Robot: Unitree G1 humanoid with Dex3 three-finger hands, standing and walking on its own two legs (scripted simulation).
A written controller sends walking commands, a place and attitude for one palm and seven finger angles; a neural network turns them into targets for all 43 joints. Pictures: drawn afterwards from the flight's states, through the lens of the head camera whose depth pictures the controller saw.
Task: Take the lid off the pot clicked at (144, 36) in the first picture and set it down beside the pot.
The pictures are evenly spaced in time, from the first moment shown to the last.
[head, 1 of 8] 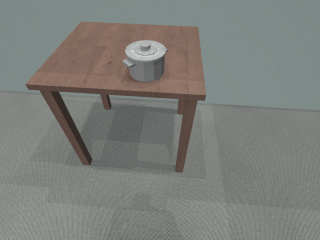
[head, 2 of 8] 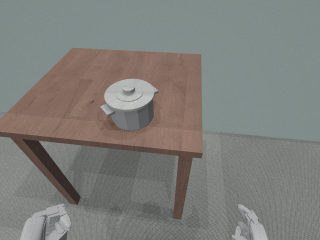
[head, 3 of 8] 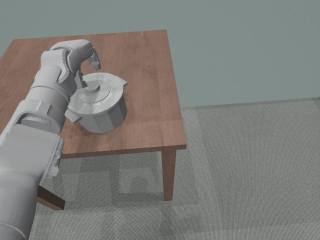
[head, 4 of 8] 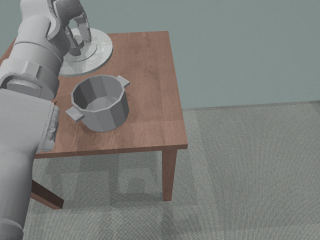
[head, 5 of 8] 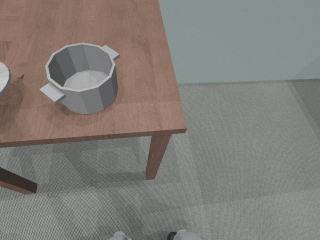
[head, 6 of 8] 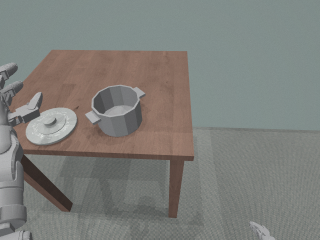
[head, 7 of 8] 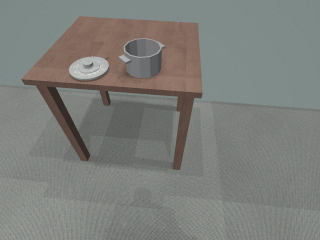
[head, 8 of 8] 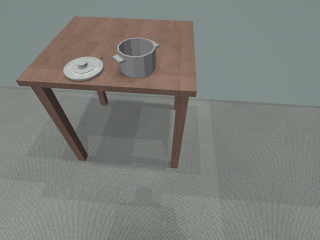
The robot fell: no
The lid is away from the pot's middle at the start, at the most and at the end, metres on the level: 0.00 0.25 0.24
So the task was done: yes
